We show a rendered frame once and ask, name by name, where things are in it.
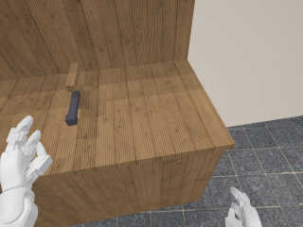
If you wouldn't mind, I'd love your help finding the tap lever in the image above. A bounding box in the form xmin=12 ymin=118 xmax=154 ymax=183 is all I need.
xmin=64 ymin=91 xmax=80 ymax=126

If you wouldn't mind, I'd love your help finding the robot left forearm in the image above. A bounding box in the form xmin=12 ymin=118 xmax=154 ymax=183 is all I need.
xmin=0 ymin=186 xmax=39 ymax=227

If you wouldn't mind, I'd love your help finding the left robot hand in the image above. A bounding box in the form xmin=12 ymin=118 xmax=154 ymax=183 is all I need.
xmin=0 ymin=115 xmax=53 ymax=192

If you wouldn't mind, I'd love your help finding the right robot hand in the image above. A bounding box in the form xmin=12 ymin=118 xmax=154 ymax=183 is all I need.
xmin=225 ymin=186 xmax=262 ymax=227

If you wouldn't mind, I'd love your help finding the counter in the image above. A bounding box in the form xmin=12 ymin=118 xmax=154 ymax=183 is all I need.
xmin=0 ymin=0 xmax=236 ymax=227

